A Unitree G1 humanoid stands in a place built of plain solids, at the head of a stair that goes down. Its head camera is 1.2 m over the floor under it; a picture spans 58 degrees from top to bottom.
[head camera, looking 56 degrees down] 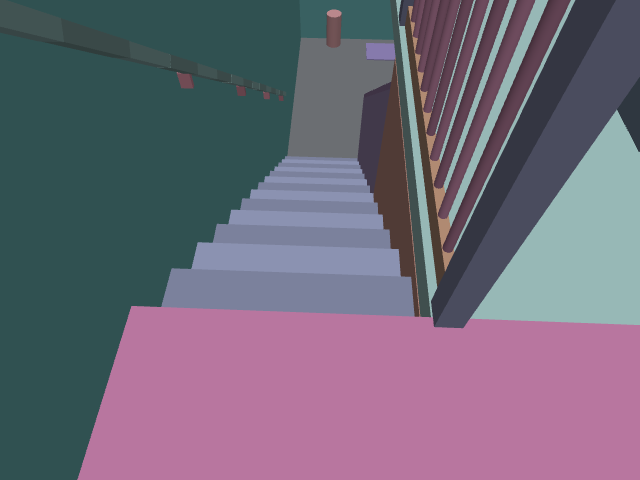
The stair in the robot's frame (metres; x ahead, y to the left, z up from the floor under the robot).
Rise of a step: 0.21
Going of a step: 0.25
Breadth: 0.90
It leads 2 degrees to the right of straight ahead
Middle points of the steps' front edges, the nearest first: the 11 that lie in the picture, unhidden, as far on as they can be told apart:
0.55 0.12 0.00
0.80 0.11 -0.21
1.06 0.10 -0.41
1.31 0.09 -0.62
1.57 0.08 -0.82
1.82 0.07 -1.03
2.07 0.06 -1.24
2.33 0.05 -1.44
2.58 0.04 -1.65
2.84 0.03 -1.85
3.09 0.02 -2.06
